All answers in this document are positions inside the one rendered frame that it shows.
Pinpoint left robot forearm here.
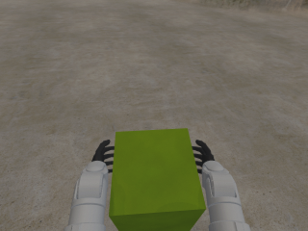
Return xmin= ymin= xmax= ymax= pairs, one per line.
xmin=64 ymin=161 xmax=109 ymax=231

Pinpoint right robot hand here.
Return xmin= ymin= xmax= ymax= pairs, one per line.
xmin=192 ymin=140 xmax=215 ymax=174

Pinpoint right robot forearm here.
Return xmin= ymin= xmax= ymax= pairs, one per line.
xmin=201 ymin=160 xmax=251 ymax=231

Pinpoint carton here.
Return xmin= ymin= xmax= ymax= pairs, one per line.
xmin=109 ymin=128 xmax=206 ymax=231

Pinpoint left robot hand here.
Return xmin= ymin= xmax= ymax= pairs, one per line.
xmin=91 ymin=140 xmax=115 ymax=173

